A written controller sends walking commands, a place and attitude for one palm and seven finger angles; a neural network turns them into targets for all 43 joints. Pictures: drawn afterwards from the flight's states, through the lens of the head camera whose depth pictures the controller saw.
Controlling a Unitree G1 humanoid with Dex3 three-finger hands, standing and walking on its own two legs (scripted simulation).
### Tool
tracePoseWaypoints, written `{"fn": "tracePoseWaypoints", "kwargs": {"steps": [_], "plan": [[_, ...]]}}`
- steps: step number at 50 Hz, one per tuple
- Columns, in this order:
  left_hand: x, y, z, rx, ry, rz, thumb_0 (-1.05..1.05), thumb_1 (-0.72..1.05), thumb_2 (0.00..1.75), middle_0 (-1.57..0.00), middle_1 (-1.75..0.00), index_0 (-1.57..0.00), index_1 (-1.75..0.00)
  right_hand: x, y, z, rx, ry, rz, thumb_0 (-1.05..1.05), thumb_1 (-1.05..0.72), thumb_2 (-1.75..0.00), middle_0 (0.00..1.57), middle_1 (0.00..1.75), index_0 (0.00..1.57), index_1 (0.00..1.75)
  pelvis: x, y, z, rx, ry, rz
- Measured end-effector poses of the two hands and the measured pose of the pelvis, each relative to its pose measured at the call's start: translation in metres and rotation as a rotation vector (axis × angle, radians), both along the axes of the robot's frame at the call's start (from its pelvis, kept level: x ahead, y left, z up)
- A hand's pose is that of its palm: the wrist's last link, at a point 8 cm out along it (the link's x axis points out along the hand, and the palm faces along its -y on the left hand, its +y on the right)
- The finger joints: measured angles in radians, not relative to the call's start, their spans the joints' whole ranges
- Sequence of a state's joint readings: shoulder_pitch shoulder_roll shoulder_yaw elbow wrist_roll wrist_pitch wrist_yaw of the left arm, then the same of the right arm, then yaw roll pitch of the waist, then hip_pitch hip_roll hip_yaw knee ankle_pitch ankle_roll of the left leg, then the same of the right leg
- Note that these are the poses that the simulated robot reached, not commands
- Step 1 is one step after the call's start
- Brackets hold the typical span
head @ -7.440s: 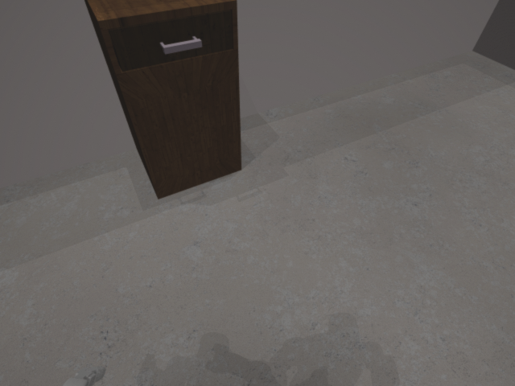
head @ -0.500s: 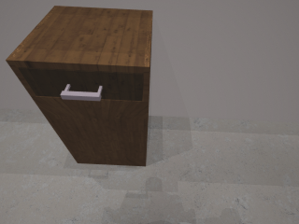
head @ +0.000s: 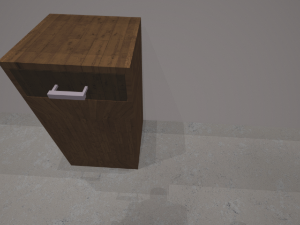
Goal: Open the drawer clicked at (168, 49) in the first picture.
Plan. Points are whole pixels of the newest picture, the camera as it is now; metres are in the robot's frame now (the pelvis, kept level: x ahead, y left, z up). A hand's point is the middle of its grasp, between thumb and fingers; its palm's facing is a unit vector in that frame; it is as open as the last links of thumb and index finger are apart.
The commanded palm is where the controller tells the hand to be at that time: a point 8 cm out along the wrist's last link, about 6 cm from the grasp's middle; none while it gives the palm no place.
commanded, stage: come to a stop and stand still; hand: left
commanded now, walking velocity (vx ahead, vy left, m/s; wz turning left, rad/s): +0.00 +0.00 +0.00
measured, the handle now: (68, 91) +0.57 +0.36 -0.01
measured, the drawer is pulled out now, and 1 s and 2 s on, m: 0.00 0.00 0.00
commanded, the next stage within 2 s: look again from close up in 0.26 s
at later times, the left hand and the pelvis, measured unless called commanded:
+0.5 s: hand out of the picture -0.02 +0.18 -0.17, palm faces +0.04 -0.98 -0.19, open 7.3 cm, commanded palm none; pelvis -0.01 +0.01 +0.00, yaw +1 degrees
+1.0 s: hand out of the picture +0.04 +0.29 -0.15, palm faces +0.02 -0.95 -0.30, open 7.3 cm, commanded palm none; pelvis -0.03 +0.06 +0.00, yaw +0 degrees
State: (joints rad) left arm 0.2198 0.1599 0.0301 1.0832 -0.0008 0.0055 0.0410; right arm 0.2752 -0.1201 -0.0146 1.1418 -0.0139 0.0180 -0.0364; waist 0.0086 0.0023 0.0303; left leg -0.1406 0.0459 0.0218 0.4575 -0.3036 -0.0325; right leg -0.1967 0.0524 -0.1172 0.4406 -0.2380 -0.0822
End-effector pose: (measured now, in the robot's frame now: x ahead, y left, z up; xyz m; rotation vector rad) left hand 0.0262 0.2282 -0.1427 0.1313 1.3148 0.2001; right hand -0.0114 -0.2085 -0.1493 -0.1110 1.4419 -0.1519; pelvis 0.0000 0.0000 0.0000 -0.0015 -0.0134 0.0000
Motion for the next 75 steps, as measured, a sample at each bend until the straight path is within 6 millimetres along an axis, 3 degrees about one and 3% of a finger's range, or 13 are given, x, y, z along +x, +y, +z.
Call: {"fn": "tracePoseWaypoints", "kwargs": {"steps": [11,19,26,37,41,46,56,67,71,75], "plan": [[-0.056,-0.014,0.003,-0.035,0.122,0.017,0.0,0.92,0.9,-0.2,-0.3,-0.2,-0.3,-0.011,0.003,0.001,0.012,-0.001,0.013,0.0,-0.91,-0.9,0.19,0.3,0.2,0.3,-0.007,0.001,0.005,-0.001,-0.013,-0.004],[-0.07,-0.02,0.001,-0.063,0.163,0.009,0.0,0.91,0.9,-0.2,-0.3,-0.2,-0.3,-0.029,0.011,0.003,0.021,0.044,0.002,0.0,-0.91,-0.9,0.19,0.3,0.2,0.3,-0.007,0.005,0.005,0.0,-0.002,-0.004],[-0.043,0.012,0.0,-0.011,0.058,-0.015,0.01,0.91,0.9,-0.2,-0.3,-0.21,-0.3,-0.017,-0.006,0.004,-0.05,-0.032,0.006,0.0,-0.91,-0.9,0.2,0.3,0.2,0.3,-0.004,0.017,-0.002,-0.015,0.006,0.014],[0.026,0.079,0.016,0.086,-0.171,-0.064,0.01,0.91,0.9,-0.2,-0.3,-0.2,-0.3,0.041,-0.017,0.023,-0.149,-0.238,0.063,0.0,-0.91,-0.9,0.19,0.3,0.2,0.3,-0.01,0.041,-0.001,-0.011,-0.036,0.004],[0.032,0.092,0.024,0.102,-0.2,-0.083,0.0,0.91,0.9,-0.2,-0.3,-0.2,-0.3,0.055,-0.012,0.029,-0.148,-0.286,0.095,0.0,-0.91,-0.9,0.2,0.3,0.2,0.3,-0.018,0.049,0.0,-0.009,-0.04,0.002],[0.024,0.102,0.028,0.11,-0.181,-0.093,0.0,0.91,0.9,-0.2,-0.3,-0.2,-0.3,0.06,-0.004,0.032,-0.135,-0.298,0.126,0.0,-0.9,-0.9,0.2,0.3,0.2,0.3,-0.026,0.056,0.003,-0.006,-0.038,0.002],[-0.027,0.099,0.015,0.08,-0.04,-0.062,0.01,0.91,0.9,-0.2,-0.3,-0.2,-0.3,0.036,0.006,0.025,-0.112,-0.199,0.136,0.0,-0.9,-0.9,0.2,0.3,0.2,0.3,-0.03,0.061,0.004,-0.002,-0.028,0.01],[-0.081,0.073,-0.012,-0.038,0.126,0.045,0.01,0.91,0.9,-0.2,-0.3,-0.21,-0.3,-0.01,0.041,0.012,-0.078,0.005,0.099,0.0,-0.91,-0.9,0.2,0.3,0.2,0.3,-0.008,0.077,-0.005,-0.037,-0.005,0.037],[-0.08,0.078,-0.019,-0.072,0.181,0.044,0.01,0.91,0.9,-0.2,-0.3,-0.21,-0.3,-0.019,0.063,0.014,-0.076,0.026,0.056,0.0,-0.91,-0.9,0.2,0.3,0.2,0.3,0.006,0.091,-0.007,-0.024,-0.003,0.018],[-0.052,0.085,-0.013,-0.078,0.179,0.0,0.01,0.91,0.9,-0.2,-0.3,-0.2,-0.3,-0.031,0.086,0.015,-0.063,0.051,-0.002,0.0,-0.91,-0.9,0.19,0.3,0.2,0.3,0.019,0.103,-0.003,-0.026,-0.004,0.01]]}}
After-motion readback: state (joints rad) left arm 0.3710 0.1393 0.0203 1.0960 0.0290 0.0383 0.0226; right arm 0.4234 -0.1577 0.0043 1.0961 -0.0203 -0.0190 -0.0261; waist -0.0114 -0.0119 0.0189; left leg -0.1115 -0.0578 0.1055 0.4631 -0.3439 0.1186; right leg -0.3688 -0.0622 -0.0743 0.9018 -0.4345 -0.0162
